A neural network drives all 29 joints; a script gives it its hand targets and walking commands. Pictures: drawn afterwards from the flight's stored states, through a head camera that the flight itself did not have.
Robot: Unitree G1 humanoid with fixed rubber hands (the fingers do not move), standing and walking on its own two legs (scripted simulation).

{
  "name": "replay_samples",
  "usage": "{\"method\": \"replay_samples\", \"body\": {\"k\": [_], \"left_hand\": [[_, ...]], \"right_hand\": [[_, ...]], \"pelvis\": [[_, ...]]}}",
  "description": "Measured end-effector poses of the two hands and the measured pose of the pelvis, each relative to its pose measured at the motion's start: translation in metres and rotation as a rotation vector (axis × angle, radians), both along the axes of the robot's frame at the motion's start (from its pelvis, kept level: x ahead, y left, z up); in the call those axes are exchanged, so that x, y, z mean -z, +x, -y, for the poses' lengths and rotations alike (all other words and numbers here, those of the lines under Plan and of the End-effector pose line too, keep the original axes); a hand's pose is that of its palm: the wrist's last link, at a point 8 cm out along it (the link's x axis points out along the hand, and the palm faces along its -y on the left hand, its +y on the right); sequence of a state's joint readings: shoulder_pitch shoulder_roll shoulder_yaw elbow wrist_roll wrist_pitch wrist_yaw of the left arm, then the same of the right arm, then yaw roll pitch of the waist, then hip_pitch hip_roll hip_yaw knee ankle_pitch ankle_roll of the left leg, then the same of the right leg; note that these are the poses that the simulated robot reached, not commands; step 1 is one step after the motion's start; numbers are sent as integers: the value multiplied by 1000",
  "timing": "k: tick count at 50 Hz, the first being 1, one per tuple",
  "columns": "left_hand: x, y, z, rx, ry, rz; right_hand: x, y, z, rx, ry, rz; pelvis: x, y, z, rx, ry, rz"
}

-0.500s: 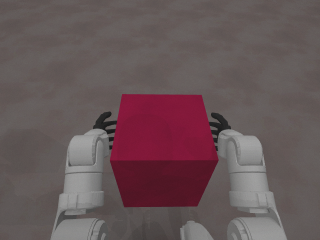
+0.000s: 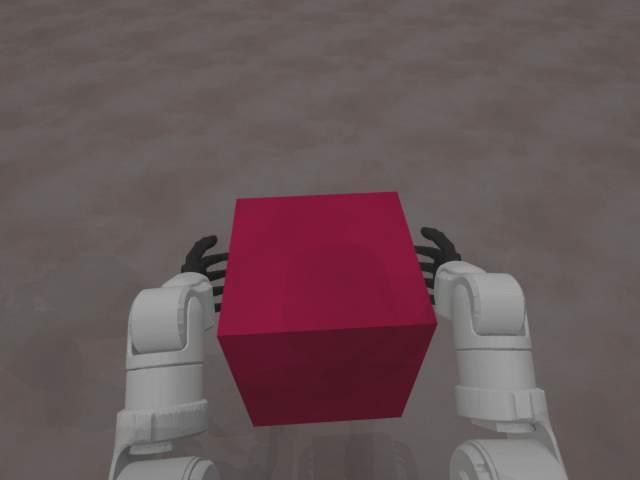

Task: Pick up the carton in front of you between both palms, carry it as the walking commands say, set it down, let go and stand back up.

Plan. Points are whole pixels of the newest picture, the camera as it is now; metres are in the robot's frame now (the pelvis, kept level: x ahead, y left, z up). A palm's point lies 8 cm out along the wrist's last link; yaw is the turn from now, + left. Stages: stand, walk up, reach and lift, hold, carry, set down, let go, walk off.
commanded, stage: carry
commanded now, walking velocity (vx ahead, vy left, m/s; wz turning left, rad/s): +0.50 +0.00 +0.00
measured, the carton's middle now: (322, 313) +0.35 +0.01 +0.01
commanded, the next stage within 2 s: none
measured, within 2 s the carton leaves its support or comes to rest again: neither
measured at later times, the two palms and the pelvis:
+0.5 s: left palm (208, 178) +0.57 +0.19 +0.07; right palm (393, 179) +0.55 -0.11 +0.08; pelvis +0.30 +0.05 +0.00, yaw -3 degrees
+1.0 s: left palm (251, 82) +0.87 +0.15 +0.08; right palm (392, 80) +0.87 -0.15 +0.08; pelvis +0.61 -0.01 +0.00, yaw +0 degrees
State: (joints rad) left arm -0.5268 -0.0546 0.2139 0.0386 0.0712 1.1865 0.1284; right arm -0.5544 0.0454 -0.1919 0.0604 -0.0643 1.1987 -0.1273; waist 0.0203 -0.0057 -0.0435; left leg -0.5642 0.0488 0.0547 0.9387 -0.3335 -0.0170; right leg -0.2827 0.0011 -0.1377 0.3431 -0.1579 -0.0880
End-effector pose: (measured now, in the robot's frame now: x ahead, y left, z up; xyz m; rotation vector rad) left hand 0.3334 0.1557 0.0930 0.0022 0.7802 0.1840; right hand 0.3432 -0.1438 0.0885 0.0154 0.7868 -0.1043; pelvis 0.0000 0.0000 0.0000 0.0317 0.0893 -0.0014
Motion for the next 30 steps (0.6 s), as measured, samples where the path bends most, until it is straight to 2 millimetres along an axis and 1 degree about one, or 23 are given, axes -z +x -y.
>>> {"method": "replay_samples", "body": {"k": [4, 8, 11, 14, 16, 19, 21, 24, 27, 30], "left_hand": [[-7, 34, -4, -25, -26, 44], [-8, 72, -10, -26, -57, 89], [1, 103, -19, -16, -71, 112], [17, 138, -30, 12, -70, 121], [27, 155, -35, 19, -76, 81], [33, 178, -37, 42, -69, 18], [32, 196, -37, 56, -67, 0], [25, 226, -35, 70, -64, 8], [17, 260, -31, 73, -60, 37], [9, 297, -25, 68, -57, 77]], "right_hand": [[-4, 30, -4, 32, 30, 41], [-4, 61, -10, 80, 51, 85], [1, 88, -18, 104, 51, 108], [10, 120, -30, 93, 6, 119], [17, 136, -35, 90, -13, 81], [23, 155, -37, 102, -20, 18], [22, 168, -37, 110, -26, 0], [16, 195, -35, 118, -29, 8], [8, 229, -31, 117, -27, 37], [0, 268, -25, 111, -23, 77]], "pelvis": [[-5, 47, -5, 3, 7, -3], [-2, 102, -17, 3, 1, -1], [7, 147, -29, 8, -11, 7], [23, 191, -41, 28, -9, 22], [21, 212, -47, 41, -8, 20], [13, 241, -53, 53, -26, 20], [7, 261, -55, 54, -33, 20], [1, 292, -55, 50, -42, 19], [-2, 327, -51, 46, -47, 18], [0, 366, -44, 44, -45, 22]]}}
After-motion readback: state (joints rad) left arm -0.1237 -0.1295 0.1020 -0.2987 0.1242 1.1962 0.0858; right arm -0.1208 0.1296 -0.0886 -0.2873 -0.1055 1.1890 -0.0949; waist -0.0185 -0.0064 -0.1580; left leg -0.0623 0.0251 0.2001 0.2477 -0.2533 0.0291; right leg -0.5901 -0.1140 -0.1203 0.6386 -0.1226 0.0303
